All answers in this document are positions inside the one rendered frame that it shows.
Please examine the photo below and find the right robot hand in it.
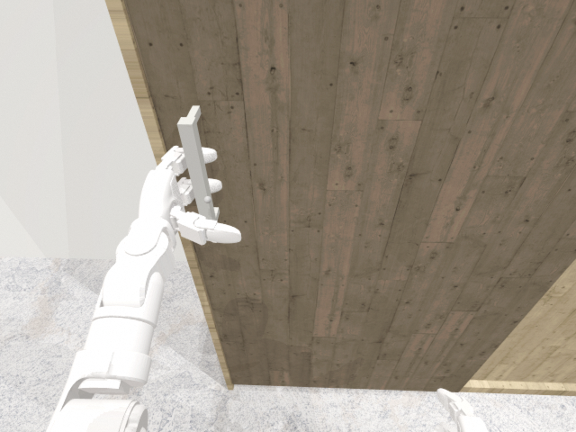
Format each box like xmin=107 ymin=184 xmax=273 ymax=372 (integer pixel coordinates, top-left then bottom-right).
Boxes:
xmin=434 ymin=388 xmax=488 ymax=432

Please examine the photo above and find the wardrobe door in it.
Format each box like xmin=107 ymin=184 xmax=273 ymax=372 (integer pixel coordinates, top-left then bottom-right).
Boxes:
xmin=470 ymin=259 xmax=576 ymax=383
xmin=124 ymin=0 xmax=576 ymax=392

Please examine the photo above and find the robot left upper arm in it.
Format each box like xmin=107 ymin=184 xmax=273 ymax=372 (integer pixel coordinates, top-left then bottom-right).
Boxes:
xmin=50 ymin=399 xmax=149 ymax=432

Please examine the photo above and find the left robot hand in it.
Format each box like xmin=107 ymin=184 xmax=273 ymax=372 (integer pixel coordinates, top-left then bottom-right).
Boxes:
xmin=139 ymin=146 xmax=241 ymax=245

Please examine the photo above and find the handle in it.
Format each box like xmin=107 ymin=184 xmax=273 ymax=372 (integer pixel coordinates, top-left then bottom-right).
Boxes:
xmin=177 ymin=105 xmax=220 ymax=221

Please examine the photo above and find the left robot forearm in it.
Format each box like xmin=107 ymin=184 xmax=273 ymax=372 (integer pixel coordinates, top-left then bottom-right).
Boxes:
xmin=46 ymin=216 xmax=176 ymax=432

